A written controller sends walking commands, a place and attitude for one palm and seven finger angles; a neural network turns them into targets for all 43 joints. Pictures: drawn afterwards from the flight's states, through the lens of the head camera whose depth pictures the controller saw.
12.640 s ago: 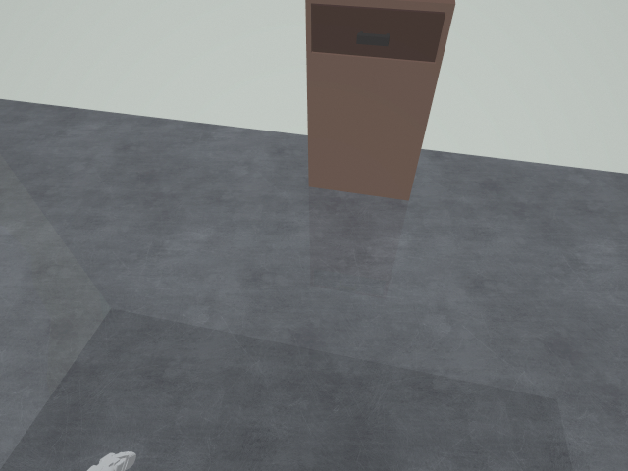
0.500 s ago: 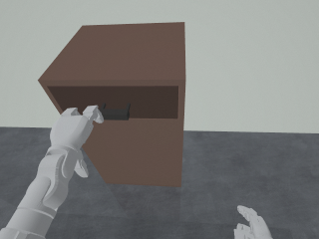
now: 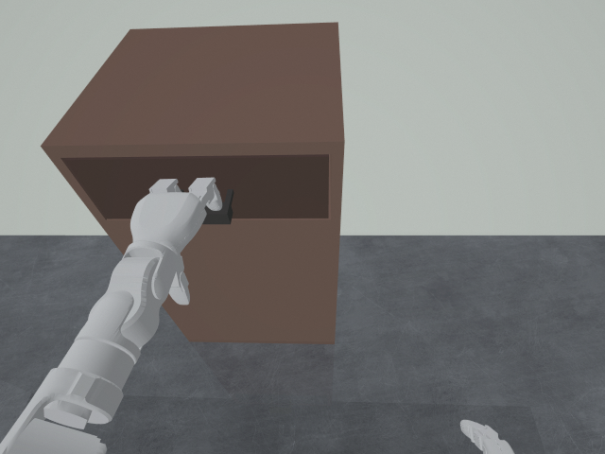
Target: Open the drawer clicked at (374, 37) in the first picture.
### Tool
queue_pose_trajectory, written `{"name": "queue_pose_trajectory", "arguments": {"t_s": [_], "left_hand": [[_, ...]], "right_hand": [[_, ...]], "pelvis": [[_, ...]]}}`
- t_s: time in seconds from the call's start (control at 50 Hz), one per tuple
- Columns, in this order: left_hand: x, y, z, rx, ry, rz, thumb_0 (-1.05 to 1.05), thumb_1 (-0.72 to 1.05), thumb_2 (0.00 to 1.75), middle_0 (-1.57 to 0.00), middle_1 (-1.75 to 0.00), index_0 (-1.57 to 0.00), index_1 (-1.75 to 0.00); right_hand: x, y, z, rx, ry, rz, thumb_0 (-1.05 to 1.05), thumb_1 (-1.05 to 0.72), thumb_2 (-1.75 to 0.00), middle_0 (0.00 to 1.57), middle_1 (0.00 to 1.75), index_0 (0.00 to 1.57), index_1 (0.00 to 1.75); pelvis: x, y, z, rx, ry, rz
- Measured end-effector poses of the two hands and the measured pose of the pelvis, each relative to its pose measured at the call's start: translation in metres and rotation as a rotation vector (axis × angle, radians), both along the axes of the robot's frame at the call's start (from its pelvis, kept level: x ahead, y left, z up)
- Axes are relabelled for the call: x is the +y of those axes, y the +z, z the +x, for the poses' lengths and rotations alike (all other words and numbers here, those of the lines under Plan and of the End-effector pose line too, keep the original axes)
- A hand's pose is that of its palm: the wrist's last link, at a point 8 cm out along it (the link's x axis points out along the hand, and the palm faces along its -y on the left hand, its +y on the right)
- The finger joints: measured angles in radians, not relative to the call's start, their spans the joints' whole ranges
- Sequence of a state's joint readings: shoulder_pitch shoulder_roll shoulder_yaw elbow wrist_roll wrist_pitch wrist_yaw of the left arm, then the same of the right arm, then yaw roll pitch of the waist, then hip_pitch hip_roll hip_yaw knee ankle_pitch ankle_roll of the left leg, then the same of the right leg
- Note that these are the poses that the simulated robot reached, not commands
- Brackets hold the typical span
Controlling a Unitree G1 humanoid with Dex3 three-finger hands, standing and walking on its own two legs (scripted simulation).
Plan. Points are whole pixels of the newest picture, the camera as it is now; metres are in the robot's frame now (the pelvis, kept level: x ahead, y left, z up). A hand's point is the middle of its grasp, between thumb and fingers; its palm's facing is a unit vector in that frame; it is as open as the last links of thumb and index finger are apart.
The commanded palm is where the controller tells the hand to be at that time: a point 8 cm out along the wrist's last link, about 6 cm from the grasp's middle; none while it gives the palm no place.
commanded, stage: move the hooked fingers above the handle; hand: left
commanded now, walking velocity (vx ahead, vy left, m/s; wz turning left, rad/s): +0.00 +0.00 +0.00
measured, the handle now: (202, 203) +0.52 +0.23 -0.01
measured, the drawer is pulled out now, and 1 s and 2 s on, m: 0.00 0.00 0.00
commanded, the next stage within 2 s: none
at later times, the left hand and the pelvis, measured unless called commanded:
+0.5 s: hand (203, 218) +0.43 +0.19 +0.06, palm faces -0.01 -0.05 -1.00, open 13.9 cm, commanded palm +0.41 +0.21 +0.12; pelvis +0.02 -0.01 -0.01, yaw +0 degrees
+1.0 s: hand (213, 196) +0.48 +0.18 +0.05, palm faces +0.06 -0.05 -1.00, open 13.9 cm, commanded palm +0.44 +0.21 +0.11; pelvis +0.01 +0.00 -0.01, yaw -1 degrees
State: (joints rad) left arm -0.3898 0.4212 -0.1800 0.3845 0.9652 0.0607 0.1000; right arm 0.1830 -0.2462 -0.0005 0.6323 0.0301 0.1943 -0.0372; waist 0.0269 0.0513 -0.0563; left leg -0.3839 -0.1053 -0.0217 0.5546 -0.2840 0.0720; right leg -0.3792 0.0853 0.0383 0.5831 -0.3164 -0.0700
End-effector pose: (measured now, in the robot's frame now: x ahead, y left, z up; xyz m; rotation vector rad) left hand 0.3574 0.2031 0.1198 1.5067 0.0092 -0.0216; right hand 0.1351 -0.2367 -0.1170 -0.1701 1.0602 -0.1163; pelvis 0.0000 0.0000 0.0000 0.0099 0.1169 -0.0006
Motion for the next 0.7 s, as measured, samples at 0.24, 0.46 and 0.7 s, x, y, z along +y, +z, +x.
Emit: {"name": "queue_pose_trajectory", "arguments": {"t_s": [0.24, 0.46, 0.7], "left_hand": [[0.017, 0.0, 0.028, -0.024, 0.1, 0.026, 0.0, -0.49, 0.31, -0.32, -1.2, -0.32, -1.2], [-0.009, -0.013, 0.043, 0.017, -0.038, 0.008, 0.0, -0.49, 0.31, -0.32, -1.2, -0.32, -1.2], [0.017, -0.016, 0.072, 0.051, 0.133, 0.064, 0.0, -0.49, 0.31, -0.32, -1.2, -0.31, -1.2]], "right_hand": [[-0.01, -0.005, 0.001, 0.04, -0.042, 0.003, 0.0, -0.91, -0.9, 0.2, 0.3, 0.2, 0.3], [-0.018, -0.004, 0.009, 0.038, -0.043, -0.035, 0.0, -0.91, -0.9, 0.2, 0.3, 0.2, 0.3], [-0.022, -0.014, -0.027, 0.125, -0.099, -0.017, 0.0, -0.91, -0.9, 0.2, 0.3, 0.2, 0.3]], "pelvis": [[-0.002, -0.001, 0.015, 0.038, -0.01, 0.001], [-0.005, -0.004, 0.018, 0.062, 0.009, -0.003], [-0.009, -0.006, 0.016, 0.102, -0.005, -0.002]]}}
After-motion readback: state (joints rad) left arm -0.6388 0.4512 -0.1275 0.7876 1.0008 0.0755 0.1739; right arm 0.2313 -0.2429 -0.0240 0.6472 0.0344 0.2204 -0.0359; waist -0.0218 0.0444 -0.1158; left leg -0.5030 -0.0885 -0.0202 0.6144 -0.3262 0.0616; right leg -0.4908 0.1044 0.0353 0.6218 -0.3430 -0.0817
